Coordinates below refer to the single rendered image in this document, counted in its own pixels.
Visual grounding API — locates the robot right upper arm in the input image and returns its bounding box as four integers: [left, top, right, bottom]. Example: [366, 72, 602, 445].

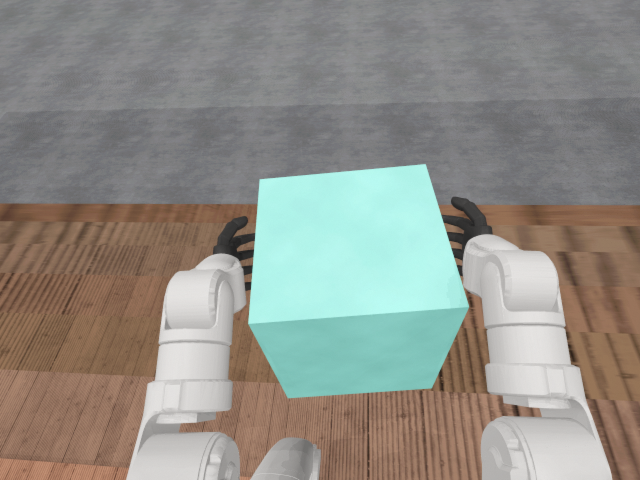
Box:
[481, 416, 611, 480]

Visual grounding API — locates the robot left hand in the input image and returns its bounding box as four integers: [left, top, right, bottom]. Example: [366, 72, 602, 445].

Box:
[213, 216, 255, 291]

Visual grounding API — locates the robot left thigh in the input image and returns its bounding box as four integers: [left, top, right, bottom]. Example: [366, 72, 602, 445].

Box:
[250, 437, 321, 480]

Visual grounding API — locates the carton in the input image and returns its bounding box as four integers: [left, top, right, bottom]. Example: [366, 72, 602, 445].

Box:
[248, 164, 469, 398]

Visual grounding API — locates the right robot forearm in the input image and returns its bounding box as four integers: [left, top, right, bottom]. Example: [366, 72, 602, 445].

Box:
[462, 234, 612, 480]

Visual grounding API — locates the left robot forearm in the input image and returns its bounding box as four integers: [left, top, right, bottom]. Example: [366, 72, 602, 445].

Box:
[126, 254, 247, 480]

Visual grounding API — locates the robot left upper arm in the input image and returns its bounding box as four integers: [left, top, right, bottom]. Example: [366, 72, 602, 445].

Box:
[128, 432, 240, 480]

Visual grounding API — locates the robot right hand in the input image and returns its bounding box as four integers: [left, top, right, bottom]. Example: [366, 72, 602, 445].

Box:
[441, 197, 493, 276]

